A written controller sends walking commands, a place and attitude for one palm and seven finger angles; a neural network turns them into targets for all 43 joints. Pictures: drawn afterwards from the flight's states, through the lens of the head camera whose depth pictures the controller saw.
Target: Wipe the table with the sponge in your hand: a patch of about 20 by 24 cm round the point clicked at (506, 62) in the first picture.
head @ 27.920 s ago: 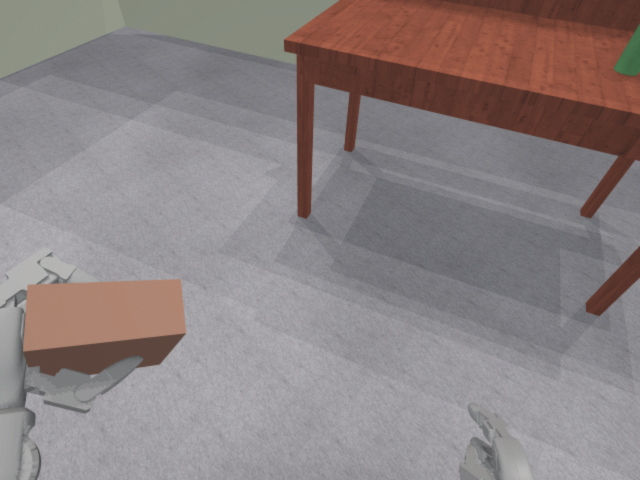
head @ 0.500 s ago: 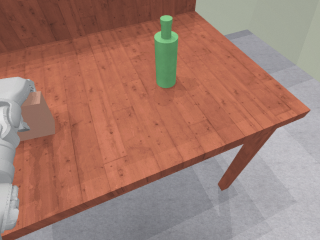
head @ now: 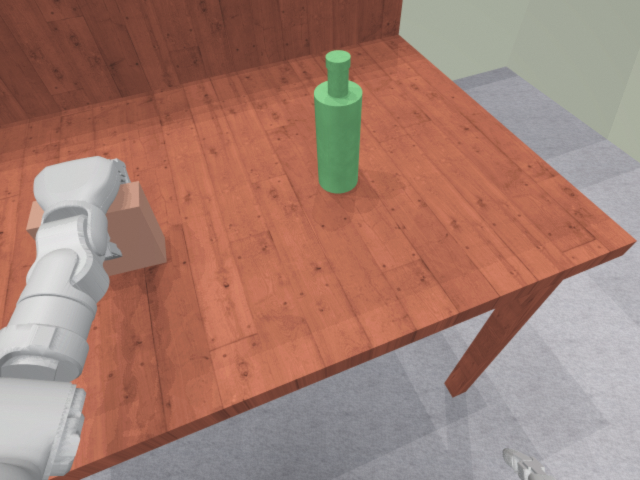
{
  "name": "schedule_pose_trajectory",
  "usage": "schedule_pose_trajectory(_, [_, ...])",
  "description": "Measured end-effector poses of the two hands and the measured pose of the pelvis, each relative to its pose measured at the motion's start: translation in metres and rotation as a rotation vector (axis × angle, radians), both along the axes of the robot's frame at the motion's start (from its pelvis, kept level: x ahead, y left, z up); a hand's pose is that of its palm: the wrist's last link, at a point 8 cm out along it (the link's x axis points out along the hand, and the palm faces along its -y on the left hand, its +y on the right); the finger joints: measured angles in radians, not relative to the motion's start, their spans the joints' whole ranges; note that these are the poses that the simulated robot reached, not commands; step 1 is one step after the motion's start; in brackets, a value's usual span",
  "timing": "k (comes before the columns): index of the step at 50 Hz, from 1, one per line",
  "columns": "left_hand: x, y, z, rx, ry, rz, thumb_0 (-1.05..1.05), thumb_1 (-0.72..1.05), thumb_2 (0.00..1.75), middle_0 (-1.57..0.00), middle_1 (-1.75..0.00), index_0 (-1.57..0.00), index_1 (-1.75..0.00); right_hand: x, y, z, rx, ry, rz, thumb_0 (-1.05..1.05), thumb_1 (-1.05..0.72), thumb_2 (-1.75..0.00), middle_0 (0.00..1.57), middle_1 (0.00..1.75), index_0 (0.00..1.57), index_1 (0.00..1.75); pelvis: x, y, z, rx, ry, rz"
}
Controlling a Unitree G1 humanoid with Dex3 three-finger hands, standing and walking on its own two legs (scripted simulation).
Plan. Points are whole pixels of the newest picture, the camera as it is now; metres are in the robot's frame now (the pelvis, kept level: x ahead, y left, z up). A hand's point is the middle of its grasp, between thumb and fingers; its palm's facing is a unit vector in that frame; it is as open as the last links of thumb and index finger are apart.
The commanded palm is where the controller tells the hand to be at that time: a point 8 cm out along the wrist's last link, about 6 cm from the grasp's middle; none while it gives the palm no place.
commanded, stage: wipe back along the middle lane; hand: left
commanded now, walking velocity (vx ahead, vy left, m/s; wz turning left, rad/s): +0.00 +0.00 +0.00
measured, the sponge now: (110, 242) +0.40 +0.32 +0.06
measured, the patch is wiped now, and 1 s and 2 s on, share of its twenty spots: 0.55 0.65 0.75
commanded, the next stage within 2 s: slide across to the third lane in 1.68 s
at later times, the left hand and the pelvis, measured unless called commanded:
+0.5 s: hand (103, 253) +0.35 +0.29 +0.10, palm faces -0.02 -0.03 -1.00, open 9.6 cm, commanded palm +0.33 +0.28 +0.14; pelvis -0.01 -0.02 +0.00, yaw +1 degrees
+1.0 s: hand (107, 269) +0.33 +0.28 +0.10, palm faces +0.01 -0.02 -1.00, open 9.6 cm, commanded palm +0.29 +0.26 +0.13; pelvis -0.01 -0.01 +0.00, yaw +0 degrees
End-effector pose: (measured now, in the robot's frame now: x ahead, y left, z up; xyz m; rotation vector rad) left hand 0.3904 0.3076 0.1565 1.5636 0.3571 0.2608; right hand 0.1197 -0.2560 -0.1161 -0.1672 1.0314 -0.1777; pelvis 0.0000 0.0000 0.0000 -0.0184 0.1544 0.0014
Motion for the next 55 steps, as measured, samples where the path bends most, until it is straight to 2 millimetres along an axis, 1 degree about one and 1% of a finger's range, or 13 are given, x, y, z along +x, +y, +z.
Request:
schedule_pose_trajectory(5, [0.000, -0.005, -0.001, -0.010, 0.005, 0.027, 0.00, -0.47, 1.06, -0.78, -1.38, -0.79, -1.39, 0.009, -0.003, 0.000, 0.005, -0.008, 0.006, 0.01, -0.90, -0.90, 0.20, 0.30, 0.20, 0.30, 0.004, -0.004, 0.000, 0.002, -0.005, 0.001])
schedule_pose_trajectory(9, [-0.005, -0.011, 0.000, -0.007, 0.001, 0.026, 0.00, -0.47, 1.06, -0.77, -1.38, -0.78, -1.39, 0.014, -0.007, 0.001, 0.009, -0.022, 0.010, 0.01, -0.90, -0.90, 0.20, 0.30, 0.20, 0.30, 0.005, -0.007, 0.001, 0.003, -0.010, 0.001])
schedule_pose_trajectory(15, [-0.027, -0.017, -0.003, -0.037, -0.022, 0.021, -0.01, -0.46, 1.06, -0.77, -1.39, -0.78, -1.40, 0.023, -0.010, 0.004, 0.014, -0.052, 0.020, 0.01, -0.90, -0.90, 0.20, 0.30, 0.20, 0.30, 0.006, -0.011, 0.001, 0.005, -0.029, -0.003])
schedule_pose_trajectory(21, [-0.049, -0.021, -0.004, -0.033, -0.038, 0.035, -0.01, -0.46, 1.06, -0.76, -1.40, -0.77, -1.41, 0.034, -0.009, 0.009, 0.013, -0.091, 0.050, 0.01, -0.90, -0.90, 0.20, 0.30, 0.20, 0.30, -0.001, -0.014, 0.001, 0.007, -0.052, 0.007])
schedule_pose_trajectory(26, [-0.058, -0.024, -0.004, -0.033, -0.036, 0.044, -0.01, -0.45, 1.06, -0.76, -1.40, -0.76, -1.42, 0.041, -0.005, 0.013, 0.016, -0.126, 0.066, 0.01, -0.90, -0.90, 0.20, 0.30, 0.20, 0.30, -0.008, -0.016, 0.000, 0.009, -0.066, 0.013])
schedule_pose_trajectory(30, [-0.061, -0.026, -0.005, -0.030, -0.027, 0.046, -0.01, -0.45, 1.06, -0.75, -1.41, -0.76, -1.42, 0.041, -0.002, 0.016, 0.020, -0.147, 0.069, 0.01, -0.90, -0.90, 0.20, 0.30, 0.20, 0.30, -0.012, -0.018, 0.000, 0.010, -0.073, 0.014])
schedule_pose_trajectory(34, [-0.062, -0.027, -0.005, -0.026, -0.022, 0.043, -0.01, -0.45, 1.06, -0.75, -1.41, -0.76, -1.42, 0.036, -0.002, 0.016, 0.025, -0.152, 0.062, 0.01, -0.90, -0.90, 0.20, 0.30, 0.20, 0.30, -0.014, -0.018, 0.000, 0.010, -0.075, 0.011])
schedule_pose_trajectory(41, [-0.068, -0.030, -0.006, -0.020, -0.041, 0.029, -0.02, -0.45, 1.06, -0.74, -1.42, -0.75, -1.43, 0.024, -0.004, 0.011, 0.030, -0.121, 0.047, 0.01, -0.90, -0.90, 0.20, 0.30, 0.20, 0.30, -0.013, -0.016, -0.001, 0.009, -0.076, 0.003])
schedule_pose_trajectory(45, [-0.074, -0.032, -0.006, -0.018, -0.056, 0.022, -0.01, -0.44, 1.06, -0.74, -1.42, -0.75, -1.43, 0.021, -0.004, 0.007, 0.036, -0.108, 0.041, 0.01, -0.90, -0.90, 0.20, 0.30, 0.20, 0.30, -0.012, -0.015, -0.001, 0.009, -0.079, 0.000])
schedule_pose_trajectory(50, [-0.082, -0.038, -0.006, -0.018, -0.075, 0.016, -0.01, -0.44, 1.06, -0.74, -1.42, -0.75, -1.43, 0.028, -0.001, 0.006, 0.049, -0.118, 0.049, 0.01, -0.90, -0.90, 0.20, 0.30, 0.20, 0.30, -0.009, -0.013, -0.001, 0.010, -0.083, 0.000])
schedule_pose_trajectory(55, [-0.092, -0.044, -0.006, -0.025, -0.094, 0.010, -0.01, -0.44, 1.06, -0.74, -1.42, -0.75, -1.43, 0.047, 0.007, 0.011, 0.069, -0.162, 0.072, 0.02, -0.90, -0.90, 0.20, 0.30, 0.20, 0.30, -0.006, -0.011, -0.001, 0.012, -0.088, -0.002])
